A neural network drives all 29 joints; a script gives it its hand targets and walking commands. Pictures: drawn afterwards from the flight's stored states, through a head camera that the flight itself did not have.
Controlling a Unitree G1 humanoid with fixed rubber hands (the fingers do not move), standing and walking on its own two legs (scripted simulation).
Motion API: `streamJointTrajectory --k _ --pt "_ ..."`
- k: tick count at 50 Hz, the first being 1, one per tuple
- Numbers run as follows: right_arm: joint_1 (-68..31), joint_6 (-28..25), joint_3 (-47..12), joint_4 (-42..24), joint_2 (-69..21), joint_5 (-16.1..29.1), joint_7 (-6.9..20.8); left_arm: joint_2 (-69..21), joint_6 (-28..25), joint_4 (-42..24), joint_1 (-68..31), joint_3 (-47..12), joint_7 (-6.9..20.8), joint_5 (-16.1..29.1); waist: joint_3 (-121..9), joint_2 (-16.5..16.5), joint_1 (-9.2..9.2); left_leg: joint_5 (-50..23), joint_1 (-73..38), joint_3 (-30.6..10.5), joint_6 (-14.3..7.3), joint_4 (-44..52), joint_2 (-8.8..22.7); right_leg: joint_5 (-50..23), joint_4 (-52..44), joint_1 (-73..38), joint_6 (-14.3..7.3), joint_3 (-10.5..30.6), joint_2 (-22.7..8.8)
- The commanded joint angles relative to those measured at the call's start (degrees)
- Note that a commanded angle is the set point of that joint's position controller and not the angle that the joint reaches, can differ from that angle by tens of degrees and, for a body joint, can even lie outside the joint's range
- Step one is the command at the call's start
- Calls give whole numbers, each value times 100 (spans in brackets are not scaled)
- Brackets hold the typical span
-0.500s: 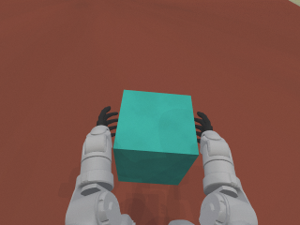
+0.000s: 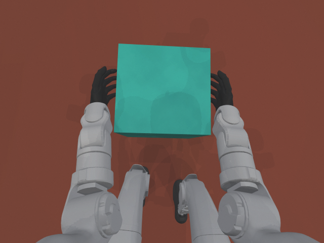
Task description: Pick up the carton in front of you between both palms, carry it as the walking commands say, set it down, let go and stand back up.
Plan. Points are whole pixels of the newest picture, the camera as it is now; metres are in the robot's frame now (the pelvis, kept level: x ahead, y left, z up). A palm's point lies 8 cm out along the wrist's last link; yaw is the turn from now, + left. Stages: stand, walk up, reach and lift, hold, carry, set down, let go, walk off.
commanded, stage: set down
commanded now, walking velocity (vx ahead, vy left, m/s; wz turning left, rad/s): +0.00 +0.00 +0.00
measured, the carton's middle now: (161, 101) +0.44 +0.05 -0.15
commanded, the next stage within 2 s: none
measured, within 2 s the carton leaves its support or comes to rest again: rests again in 1.60 s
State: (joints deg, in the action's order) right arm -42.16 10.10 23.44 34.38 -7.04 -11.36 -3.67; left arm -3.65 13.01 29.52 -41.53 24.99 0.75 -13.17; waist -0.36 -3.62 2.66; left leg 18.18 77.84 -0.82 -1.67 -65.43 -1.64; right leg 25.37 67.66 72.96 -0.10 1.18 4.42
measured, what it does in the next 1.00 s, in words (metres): lowers itself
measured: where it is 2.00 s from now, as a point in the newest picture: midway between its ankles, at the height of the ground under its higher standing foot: (160, 202)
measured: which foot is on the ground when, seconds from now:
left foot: down 0.00-1.00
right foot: down 0.00-1.00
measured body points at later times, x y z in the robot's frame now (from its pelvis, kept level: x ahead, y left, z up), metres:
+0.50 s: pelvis -0.01 +0.00 -0.12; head +0.27 +0.05 +0.23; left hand +0.46 +0.23 -0.22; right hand +0.49 -0.07 -0.22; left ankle +0.10 +0.10 -0.62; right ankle +0.05 -0.11 -0.62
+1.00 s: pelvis -0.04 -0.01 -0.22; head +0.32 +0.05 +0.04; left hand +0.48 +0.26 -0.37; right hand +0.54 -0.03 -0.37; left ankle +0.10 +0.10 -0.62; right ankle +0.05 -0.12 -0.62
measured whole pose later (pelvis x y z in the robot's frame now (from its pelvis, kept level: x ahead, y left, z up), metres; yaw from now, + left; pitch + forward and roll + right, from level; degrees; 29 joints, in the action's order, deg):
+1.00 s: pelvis -0.04 -0.01 -0.22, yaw -3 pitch +43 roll -4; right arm -81.2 16.3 17.6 49.8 6.0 -5.6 -9.6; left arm 10.9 19.1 41.0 -76.1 28.8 -0.3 -9.1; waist 12.1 -5.6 8.9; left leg 26.2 127.1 -1.0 -1.4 -110.4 -0.4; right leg 35.6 113.4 121.2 0.3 -2.2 6.8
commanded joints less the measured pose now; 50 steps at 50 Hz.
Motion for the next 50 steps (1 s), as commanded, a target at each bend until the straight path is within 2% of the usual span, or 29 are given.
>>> streamJointTrajectory --k 1,9,16,22,33,38,42,44,50 --pt "-3214 108 -3123 275 -5224 415 1223 -5139 26 293 -3125 -3242 1150 545 -5547 410 137 -1808 -3759 -248 228 -145 -536 -1143 -279 -380 49 173 543" --pt "-3584 135 -2677 722 -4945 352 1213 -4970 137 775 -3263 -2842 1030 465 -5516 473 296 -1845 -2824 -232 312 -770 -557 -855 464 1002 47 89 632" --pt "-4214 45 -2676 780 -4679 454 1012 -4581 55 746 -3873 -2746 893 669 -5983 259 437 -1919 -2329 -210 354 -1437 -578 -672 1143 1759 93 9 719" --pt "-4915 77 -2715 790 -4449 598 839 -4295 127 684 -4526 -2719 882 848 -6372 245 608 -1793 -2024 -142 404 -1967 -577 -509 1757 2150 111 -87 818" --pt "-6133 320 -2548 875 -4136 751 673 -3792 405 848 -5598 -2357 1113 977 -6364 90 848 -1353 -1047 43 386 -2817 -546 -212 2651 2514 94 -277 905" --pt "-6584 388 -2444 1037 -3880 827 618 -3434 471 914 -6059 -2152 1208 966 -6138 145 982 -1190 -602 172 375 -3167 -490 -91 3012 2672 60 -313 901" --pt "-6962 425 -2478 1118 -3692 942 593 -3181 494 940 -6458 -2039 1282 1028 -6020 30 1092 -1126 -280 248 368 -3461 -435 -41 3297 2626 47 -327 875" --pt "-7159 426 -2532 1098 -3576 1029 582 -3060 500 958 -6582 -2004 1313 1065 -5979 13 1173 -1152 -148 291 362 -3619 -409 -57 3448 2609 48 -321 856" --pt "-7643 396 -2776 1069 -3275 1336 579 -2782 461 953 -7000 -2117 1357 1325 -5994 -48 1261 -1539 -134 330 361 -4070 -329 -221 3912 2659 53 -360 814"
